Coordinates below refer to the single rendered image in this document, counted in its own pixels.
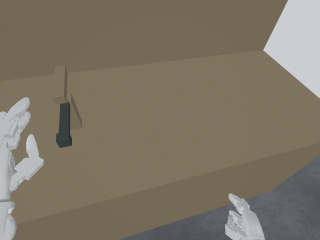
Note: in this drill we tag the robot right hand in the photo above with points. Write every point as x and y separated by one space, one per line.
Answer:
246 226

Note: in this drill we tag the robot left forearm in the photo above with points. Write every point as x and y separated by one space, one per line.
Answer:
8 225

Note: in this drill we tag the tap lever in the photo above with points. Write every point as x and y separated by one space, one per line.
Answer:
63 137

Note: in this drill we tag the robot left hand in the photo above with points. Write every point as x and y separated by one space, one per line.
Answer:
11 125

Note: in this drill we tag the counter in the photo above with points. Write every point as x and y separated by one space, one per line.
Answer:
174 105

